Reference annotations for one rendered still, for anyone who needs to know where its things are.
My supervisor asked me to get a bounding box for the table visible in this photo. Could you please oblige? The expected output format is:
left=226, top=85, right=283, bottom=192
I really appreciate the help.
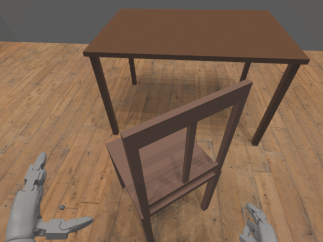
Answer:
left=83, top=9, right=310, bottom=146

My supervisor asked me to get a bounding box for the chair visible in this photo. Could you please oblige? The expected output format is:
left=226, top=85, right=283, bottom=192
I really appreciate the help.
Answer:
left=106, top=79, right=253, bottom=242

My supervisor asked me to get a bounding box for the left robot hand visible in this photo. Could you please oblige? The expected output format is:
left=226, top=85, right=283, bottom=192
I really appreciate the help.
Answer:
left=5, top=152, right=93, bottom=242

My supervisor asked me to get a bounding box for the right robot hand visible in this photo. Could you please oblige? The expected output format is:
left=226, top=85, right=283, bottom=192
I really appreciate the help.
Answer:
left=239, top=203, right=278, bottom=242

